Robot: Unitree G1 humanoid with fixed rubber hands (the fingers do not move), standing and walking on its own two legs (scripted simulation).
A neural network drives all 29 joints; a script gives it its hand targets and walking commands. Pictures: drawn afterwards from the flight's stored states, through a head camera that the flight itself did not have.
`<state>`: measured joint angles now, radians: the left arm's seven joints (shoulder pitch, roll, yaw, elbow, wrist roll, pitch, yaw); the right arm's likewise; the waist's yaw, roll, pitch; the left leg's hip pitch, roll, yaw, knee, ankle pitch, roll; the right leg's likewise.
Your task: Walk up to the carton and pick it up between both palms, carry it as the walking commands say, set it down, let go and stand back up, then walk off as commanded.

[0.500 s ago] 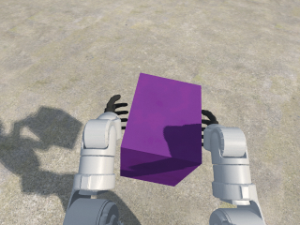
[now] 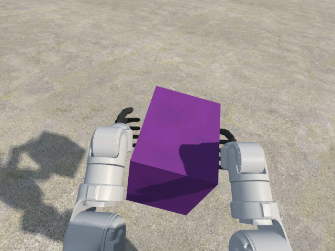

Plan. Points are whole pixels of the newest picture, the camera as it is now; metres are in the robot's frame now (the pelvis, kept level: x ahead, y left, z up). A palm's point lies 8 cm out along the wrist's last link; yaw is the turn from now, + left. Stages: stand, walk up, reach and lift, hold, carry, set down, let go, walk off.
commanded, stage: carry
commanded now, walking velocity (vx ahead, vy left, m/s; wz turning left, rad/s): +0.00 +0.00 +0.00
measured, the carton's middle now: (171, 153) +0.38 +0.03 +0.03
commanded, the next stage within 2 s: hold in 1.52 s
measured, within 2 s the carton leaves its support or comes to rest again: neither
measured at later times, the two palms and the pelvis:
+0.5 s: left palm (132, 141) +0.33 +0.12 +0.13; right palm (248, 167) +0.30 -0.13 +0.12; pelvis -0.03 +0.01 +0.00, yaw -1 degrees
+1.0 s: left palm (120, 150) +0.30 +0.14 +0.13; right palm (241, 170) +0.29 -0.11 +0.12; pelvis -0.03 +0.01 +0.00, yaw +0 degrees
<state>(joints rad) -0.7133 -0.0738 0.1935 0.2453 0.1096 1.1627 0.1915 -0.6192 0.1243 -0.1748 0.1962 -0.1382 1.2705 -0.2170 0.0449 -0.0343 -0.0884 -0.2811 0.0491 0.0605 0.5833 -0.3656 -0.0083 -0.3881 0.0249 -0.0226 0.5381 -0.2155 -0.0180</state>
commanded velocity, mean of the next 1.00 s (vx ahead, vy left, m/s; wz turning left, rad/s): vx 0.00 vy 0.00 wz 0.00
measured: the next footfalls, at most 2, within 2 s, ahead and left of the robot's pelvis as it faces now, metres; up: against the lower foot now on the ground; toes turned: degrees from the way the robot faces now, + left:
none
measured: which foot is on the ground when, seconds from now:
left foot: down 0.00-1.00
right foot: down 0.00-1.00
